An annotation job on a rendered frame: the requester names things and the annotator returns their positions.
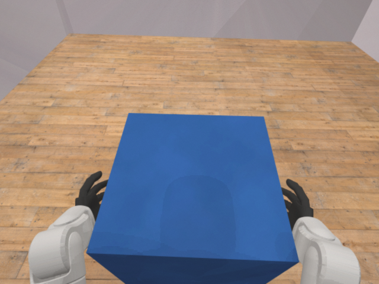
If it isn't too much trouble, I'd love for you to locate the right robot forearm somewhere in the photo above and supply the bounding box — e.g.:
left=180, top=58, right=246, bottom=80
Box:
left=292, top=217, right=361, bottom=284

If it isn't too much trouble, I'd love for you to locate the left robot forearm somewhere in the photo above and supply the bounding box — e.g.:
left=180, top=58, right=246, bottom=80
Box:
left=28, top=205, right=95, bottom=284

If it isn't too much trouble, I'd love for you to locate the carton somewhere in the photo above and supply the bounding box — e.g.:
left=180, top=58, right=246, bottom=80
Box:
left=86, top=113, right=299, bottom=284

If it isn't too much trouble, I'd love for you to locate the left robot hand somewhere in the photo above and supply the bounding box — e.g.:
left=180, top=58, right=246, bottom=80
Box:
left=75, top=171, right=108, bottom=221

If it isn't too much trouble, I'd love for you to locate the right robot hand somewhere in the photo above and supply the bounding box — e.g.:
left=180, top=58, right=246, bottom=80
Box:
left=281, top=179, right=313, bottom=231

